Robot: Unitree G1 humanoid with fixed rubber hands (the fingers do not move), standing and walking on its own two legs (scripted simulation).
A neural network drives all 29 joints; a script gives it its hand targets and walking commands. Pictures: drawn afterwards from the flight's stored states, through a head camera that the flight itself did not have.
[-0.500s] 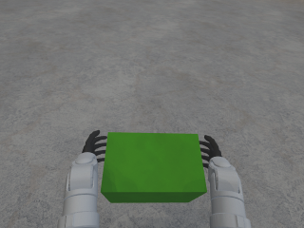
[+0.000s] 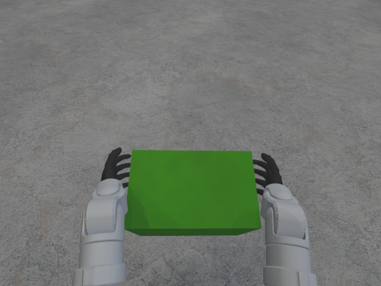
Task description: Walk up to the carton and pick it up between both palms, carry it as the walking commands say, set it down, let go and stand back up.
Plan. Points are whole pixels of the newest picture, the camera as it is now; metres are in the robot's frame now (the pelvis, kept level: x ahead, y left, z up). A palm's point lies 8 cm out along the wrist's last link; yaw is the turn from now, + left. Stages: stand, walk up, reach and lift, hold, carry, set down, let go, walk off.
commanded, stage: carry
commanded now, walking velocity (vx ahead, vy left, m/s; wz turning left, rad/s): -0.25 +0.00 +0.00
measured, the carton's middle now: (190, 197) +0.32 +0.01 -0.01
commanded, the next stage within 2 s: none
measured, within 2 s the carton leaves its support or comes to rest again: neither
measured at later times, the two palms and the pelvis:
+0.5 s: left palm (96, 252) +0.16 +0.15 +0.10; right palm (306, 264) +0.15 -0.17 +0.09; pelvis -0.10 -0.01 -0.02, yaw -3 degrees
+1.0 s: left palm out of the picture +0.03 +0.17 +0.11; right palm out of the picture +0.02 -0.16 +0.11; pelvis -0.23 +0.00 +0.00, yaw -3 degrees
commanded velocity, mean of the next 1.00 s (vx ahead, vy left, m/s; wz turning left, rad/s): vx -0.25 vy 0.00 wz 0.00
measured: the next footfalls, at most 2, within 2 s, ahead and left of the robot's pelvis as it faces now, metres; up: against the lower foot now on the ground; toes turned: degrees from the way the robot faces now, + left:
left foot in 0.74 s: -0.15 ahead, +0.11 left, +0.00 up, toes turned +3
right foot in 1.06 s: -0.24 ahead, -0.12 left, +0.00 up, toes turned -11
